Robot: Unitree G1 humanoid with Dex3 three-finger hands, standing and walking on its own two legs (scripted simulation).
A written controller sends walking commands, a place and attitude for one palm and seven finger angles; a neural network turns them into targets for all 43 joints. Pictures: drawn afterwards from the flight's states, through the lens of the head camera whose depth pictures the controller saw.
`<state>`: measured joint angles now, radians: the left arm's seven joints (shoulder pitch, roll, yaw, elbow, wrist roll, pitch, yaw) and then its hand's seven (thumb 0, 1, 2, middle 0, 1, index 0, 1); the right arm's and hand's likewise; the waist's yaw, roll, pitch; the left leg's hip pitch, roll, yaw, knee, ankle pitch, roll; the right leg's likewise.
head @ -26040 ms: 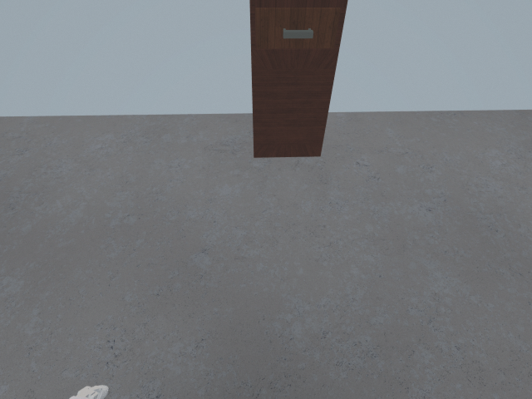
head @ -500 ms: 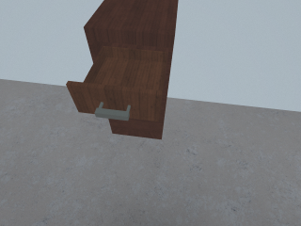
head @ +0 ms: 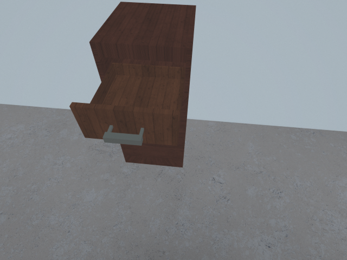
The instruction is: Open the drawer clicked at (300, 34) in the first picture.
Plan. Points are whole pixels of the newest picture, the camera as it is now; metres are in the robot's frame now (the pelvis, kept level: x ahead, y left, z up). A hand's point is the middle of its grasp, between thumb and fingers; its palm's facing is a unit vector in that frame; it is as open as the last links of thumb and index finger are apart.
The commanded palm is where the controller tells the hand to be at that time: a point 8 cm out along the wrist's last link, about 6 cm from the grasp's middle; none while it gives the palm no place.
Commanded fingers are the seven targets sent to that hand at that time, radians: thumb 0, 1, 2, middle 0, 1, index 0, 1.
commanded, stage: let the arm hang, fingers relaxed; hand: left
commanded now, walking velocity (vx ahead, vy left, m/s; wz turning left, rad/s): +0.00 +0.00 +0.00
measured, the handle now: (124, 133) +0.50 +0.19 -0.06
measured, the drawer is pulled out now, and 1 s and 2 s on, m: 0.29 0.29 0.29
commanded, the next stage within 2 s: look to check the result in 0.04 s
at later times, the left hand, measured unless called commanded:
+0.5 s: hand out of the picture -0.01 +0.14 -0.18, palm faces +0.07 -0.98 -0.17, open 7.4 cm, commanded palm none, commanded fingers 0.00 0.90 0.90 -0.20 -0.30 -0.20 -0.30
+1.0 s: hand out of the picture +0.01 +0.14 -0.17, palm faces +0.06 -0.98 -0.17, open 7.4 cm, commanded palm none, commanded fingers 0.00 0.90 0.90 -0.20 -0.30 -0.20 -0.30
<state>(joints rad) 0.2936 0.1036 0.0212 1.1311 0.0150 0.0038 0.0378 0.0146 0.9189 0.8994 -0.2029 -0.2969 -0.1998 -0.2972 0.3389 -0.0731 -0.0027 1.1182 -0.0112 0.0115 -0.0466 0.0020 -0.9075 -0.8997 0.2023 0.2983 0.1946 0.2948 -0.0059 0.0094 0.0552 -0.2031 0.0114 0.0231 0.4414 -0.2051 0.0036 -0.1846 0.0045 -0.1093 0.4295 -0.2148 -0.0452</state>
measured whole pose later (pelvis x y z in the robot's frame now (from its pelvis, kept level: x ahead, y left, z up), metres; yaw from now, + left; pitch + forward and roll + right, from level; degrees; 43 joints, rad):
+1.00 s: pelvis +0.03 -0.02 +0.00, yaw +0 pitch -2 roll +0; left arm 0.29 0.10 0.02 1.15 0.01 -0.01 0.04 0.01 0.91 0.90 -0.20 -0.30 -0.20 -0.30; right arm 0.31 -0.10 0.00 1.14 -0.01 0.01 -0.06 0.00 -0.91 -0.90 0.20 0.30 0.19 0.29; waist 0.00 0.02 0.07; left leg -0.15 0.03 0.01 0.41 -0.23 -0.02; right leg -0.13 0.03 -0.12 0.39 -0.24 -0.06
